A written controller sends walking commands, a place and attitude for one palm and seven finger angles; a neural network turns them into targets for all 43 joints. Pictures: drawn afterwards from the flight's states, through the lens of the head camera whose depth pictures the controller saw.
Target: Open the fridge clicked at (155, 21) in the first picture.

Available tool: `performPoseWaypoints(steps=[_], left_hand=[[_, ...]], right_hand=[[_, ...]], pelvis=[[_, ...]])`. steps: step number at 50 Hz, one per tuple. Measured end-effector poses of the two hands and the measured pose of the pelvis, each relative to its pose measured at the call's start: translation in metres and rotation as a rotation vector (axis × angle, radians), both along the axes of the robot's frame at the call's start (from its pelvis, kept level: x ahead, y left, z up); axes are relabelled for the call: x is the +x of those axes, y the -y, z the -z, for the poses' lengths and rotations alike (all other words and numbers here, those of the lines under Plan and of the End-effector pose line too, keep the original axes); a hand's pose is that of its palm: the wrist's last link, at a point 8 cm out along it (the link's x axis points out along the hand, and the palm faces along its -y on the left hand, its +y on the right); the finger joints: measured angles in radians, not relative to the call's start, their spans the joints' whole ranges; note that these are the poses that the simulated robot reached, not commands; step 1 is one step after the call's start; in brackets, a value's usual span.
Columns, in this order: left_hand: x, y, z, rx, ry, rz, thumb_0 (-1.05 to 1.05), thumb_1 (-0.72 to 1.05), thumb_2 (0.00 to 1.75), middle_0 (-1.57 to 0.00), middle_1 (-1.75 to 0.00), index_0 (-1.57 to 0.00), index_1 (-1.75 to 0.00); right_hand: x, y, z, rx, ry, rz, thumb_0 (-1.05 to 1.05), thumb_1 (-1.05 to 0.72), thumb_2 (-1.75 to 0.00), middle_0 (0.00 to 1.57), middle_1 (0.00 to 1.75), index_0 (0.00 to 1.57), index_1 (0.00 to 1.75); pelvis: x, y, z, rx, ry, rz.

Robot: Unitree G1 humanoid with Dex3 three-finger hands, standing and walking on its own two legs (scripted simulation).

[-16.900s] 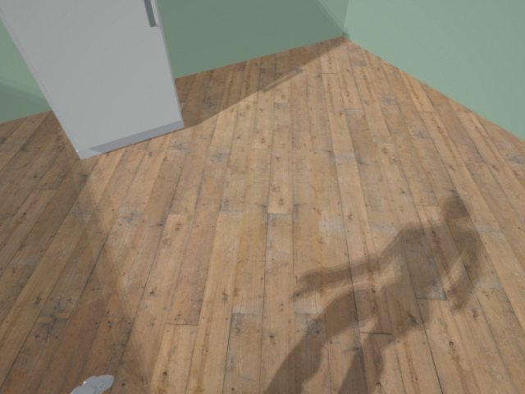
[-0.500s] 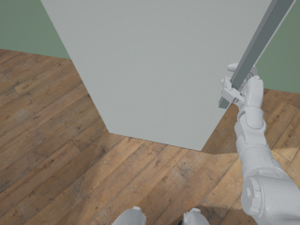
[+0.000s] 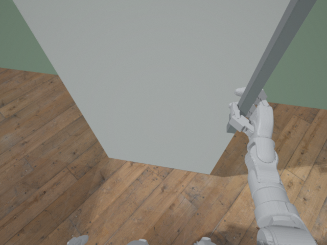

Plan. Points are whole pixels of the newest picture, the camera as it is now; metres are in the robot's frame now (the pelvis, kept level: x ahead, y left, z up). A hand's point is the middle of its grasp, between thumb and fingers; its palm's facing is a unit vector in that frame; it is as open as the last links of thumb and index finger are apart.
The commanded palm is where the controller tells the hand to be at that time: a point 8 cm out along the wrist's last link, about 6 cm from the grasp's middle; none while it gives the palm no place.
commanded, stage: pull the door a little, standing still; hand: right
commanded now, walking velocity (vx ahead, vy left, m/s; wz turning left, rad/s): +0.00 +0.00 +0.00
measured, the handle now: (255, 76) +0.49 -0.13 +0.14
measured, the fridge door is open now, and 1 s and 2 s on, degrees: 0 4 35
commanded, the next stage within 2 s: walk backward, drawing the door open in 0.22 s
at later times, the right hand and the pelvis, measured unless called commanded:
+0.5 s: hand (236, 126) +0.40 -0.11 +0.07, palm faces -0.10 +0.98 -0.19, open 6.4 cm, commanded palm +0.37 -0.16 +0.06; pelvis +0.11 -0.01 +0.06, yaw +5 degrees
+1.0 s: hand (234, 121) +0.41 -0.11 +0.06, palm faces +0.27 +0.93 -0.23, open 6.0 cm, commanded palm +0.37 -0.15 +0.06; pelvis +0.19 +0.08 +0.04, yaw -5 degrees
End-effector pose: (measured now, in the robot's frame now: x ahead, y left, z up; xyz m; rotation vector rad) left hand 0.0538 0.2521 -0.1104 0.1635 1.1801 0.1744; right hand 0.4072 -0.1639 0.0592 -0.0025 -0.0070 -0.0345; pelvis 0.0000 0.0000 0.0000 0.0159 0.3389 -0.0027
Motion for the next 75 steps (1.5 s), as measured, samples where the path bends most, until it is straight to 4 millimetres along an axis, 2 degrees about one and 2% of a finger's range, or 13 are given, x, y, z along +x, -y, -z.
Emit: performPoseWaypoints(steps=[10, 19, 24, 28, 32, 37, 43, 48, 55, 61, 68, 71, 75], left_hand=[[0.039, 0.010, -0.014, -0.045, 0.077, -0.004, 0.00, 0.90, 0.90, -0.20, -0.30, -0.20, -0.30], [0.096, 0.016, -0.034, -0.047, 0.134, -0.053, 0.00, 0.90, 0.90, -0.20, -0.30, -0.20, -0.30], [0.144, 0.019, -0.047, -0.011, 0.142, -0.044, 0.01, 0.90, 0.90, -0.20, -0.30, -0.20, -0.30], [0.184, 0.022, -0.054, -0.058, 0.211, -0.032, 0.00, 0.90, 0.90, -0.20, -0.30, -0.20, -0.30], [0.226, 0.020, -0.053, -0.087, 0.275, 0.006, 0.00, 0.90, 0.90, -0.20, -0.30, -0.20, -0.30], [0.285, 0.011, -0.064, -0.062, 0.358, 0.134, 0.01, 0.90, 0.90, -0.20, -0.30, -0.20, -0.30], [0.346, -0.003, -0.067, -0.029, 0.463, 0.178, 0.01, 0.90, 0.90, -0.20, -0.30, -0.21, -0.30], [0.333, -0.021, -0.061, -0.044, 0.483, 0.172, 0.00, 0.90, 0.90, -0.20, -0.30, -0.26, -0.33], [0.293, -0.053, -0.041, -0.068, 0.422, 0.175, 0.00, 0.90, 0.90, -0.20, -0.30, -0.23, -0.32], [0.266, -0.096, -0.038, -0.014, 0.286, 0.219, 0.01, 0.90, 0.90, -0.20, -0.30, -0.22, -0.31], [0.269, -0.123, -0.057, 0.064, 0.300, 0.306, 0.01, 0.90, 0.90, -0.20, -0.30, -0.21, -0.30], [0.278, -0.121, -0.060, 0.082, 0.358, 0.357, 0.01, 0.90, 0.90, -0.20, -0.30, -0.20, -0.30], [0.278, -0.107, -0.068, 0.012, 0.382, 0.408, 0.01, 0.90, 0.90, -0.20, -0.29, -0.20, -0.30]], right_hand=[[-0.006, -0.001, -0.003, 0.002, -0.036, -0.012, 0.03, -0.73, -0.76, 0.25, 1.33, 0.26, 1.36], [-0.029, -0.001, -0.008, -0.049, -0.077, -0.063, 0.02, -0.72, -0.75, 0.21, 1.30, 0.23, 1.34], [-0.026, 0.000, -0.020, -0.175, -0.222, -0.109, 0.00, -0.64, -0.77, 0.28, 1.32, 0.30, 1.36], [-0.023, -0.002, -0.028, -0.214, -0.324, -0.057, 0.01, -0.62, -0.77, 0.29, 1.27, 0.38, 1.38], [-0.024, -0.005, -0.030, -0.200, -0.370, 0.015, 0.01, -0.62, -0.77, 0.30, 1.23, 0.43, 1.39], [-0.028, -0.009, -0.028, -0.168, -0.348, 0.103, 0.03, -0.61, -0.80, 0.32, 1.25, 0.45, 1.39], [-0.028, -0.011, -0.023, -0.165, -0.281, 0.165, 0.02, -0.60, -0.82, 0.38, 1.32, 0.45, 1.39], [-0.025, -0.012, -0.022, -0.203, -0.251, 0.235, 0.01, -0.58, -0.81, 0.42, 1.36, 0.45, 1.39], [-0.049, -0.021, -0.023, -0.215, -0.262, 0.351, 0.00, -0.57, -0.78, 0.41, 1.31, 0.45, 1.39], [-0.076, -0.033, -0.024, -0.196, -0.303, 0.445, 0.00, -0.57, -0.76, 0.39, 1.26, 0.45, 1.39], [-0.108, -0.045, -0.023, -0.182, -0.291, 0.488, -0.01, -0.59, -0.75, 0.37, 1.28, 0.45, 1.39], [-0.122, -0.052, -0.020, -0.168, -0.246, 0.481, 0.00, -0.63, -0.75, 0.36, 1.30, 0.45, 1.39], [-0.144, -0.063, -0.022, -0.154, -0.271, 0.508, 0.00, -0.65, -0.74, 0.33, 1.29, 0.45, 1.39]], pelvis=[[0.025, 0.001, -0.013, -0.007, 0.012, -0.031], [0.078, 0.005, -0.030, -0.010, 0.049, -0.105], [0.109, 0.006, -0.054, -0.021, 0.135, -0.089], [0.130, -0.002, -0.066, -0.044, 0.215, -0.099], [0.152, -0.015, -0.066, -0.081, 0.283, -0.039], [0.165, -0.031, -0.066, -0.113, 0.320, -0.001], [0.190, -0.044, -0.046, -0.084, 0.357, 0.025], [0.189, -0.064, -0.035, -0.088, 0.407, 0.036], [0.175, -0.113, -0.028, -0.064, 0.405, 0.113], [0.167, -0.136, -0.045, -0.100, 0.348, 0.162], [0.146, -0.154, -0.052, -0.110, 0.289, 0.281], [0.130, -0.158, -0.043, -0.092, 0.284, 0.334], [0.121, -0.178, -0.050, -0.099, 0.309, 0.386]])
